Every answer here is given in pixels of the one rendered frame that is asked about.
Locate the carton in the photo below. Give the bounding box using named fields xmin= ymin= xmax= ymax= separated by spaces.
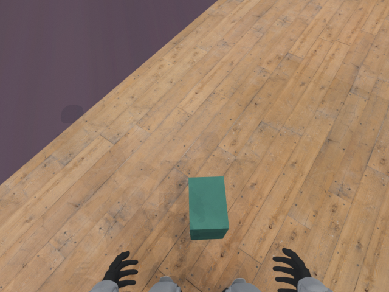
xmin=188 ymin=176 xmax=229 ymax=240

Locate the left robot hand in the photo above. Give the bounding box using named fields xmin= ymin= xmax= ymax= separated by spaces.
xmin=103 ymin=251 xmax=138 ymax=288

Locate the left robot shin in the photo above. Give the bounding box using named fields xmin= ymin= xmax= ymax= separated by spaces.
xmin=159 ymin=276 xmax=175 ymax=284

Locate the robot shin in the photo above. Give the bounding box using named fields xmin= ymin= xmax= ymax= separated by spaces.
xmin=231 ymin=278 xmax=246 ymax=286
xmin=159 ymin=276 xmax=175 ymax=284

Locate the robot right forearm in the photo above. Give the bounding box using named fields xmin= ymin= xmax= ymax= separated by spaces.
xmin=297 ymin=277 xmax=333 ymax=292

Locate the right robot hand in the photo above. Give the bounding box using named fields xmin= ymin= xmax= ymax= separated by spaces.
xmin=272 ymin=248 xmax=311 ymax=292

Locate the right robot shin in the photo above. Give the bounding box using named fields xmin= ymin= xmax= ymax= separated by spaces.
xmin=231 ymin=278 xmax=246 ymax=286

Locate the robot left forearm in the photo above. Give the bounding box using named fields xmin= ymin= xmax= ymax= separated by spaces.
xmin=88 ymin=280 xmax=119 ymax=292

